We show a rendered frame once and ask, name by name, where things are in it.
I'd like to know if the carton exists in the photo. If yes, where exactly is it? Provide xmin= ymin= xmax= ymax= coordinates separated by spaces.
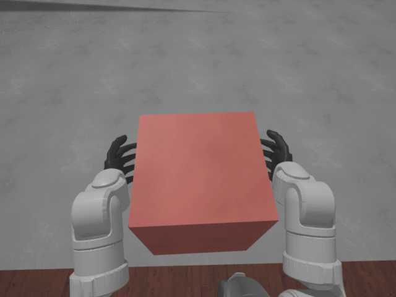
xmin=128 ymin=111 xmax=279 ymax=256

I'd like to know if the robot right thigh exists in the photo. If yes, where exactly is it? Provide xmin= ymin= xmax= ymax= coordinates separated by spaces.
xmin=224 ymin=277 xmax=270 ymax=297

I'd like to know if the left robot hand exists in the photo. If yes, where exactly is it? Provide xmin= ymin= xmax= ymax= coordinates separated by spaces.
xmin=104 ymin=135 xmax=137 ymax=184

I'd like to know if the robot right forearm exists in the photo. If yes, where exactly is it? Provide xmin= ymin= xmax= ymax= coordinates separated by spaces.
xmin=272 ymin=161 xmax=346 ymax=297

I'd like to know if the right robot hand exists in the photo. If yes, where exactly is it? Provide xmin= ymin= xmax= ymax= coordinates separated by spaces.
xmin=260 ymin=130 xmax=293 ymax=181

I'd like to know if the robot left forearm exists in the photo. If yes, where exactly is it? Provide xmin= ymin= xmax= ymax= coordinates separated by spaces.
xmin=69 ymin=168 xmax=130 ymax=297

